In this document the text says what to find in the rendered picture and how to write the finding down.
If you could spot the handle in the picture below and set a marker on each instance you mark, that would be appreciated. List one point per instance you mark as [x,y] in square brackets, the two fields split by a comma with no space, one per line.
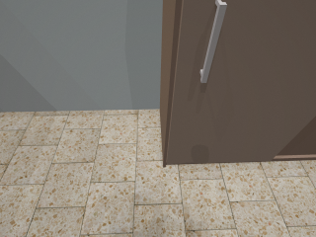
[216,28]

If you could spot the wardrobe door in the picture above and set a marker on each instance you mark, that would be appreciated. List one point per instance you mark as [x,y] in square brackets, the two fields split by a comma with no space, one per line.
[261,86]
[304,143]

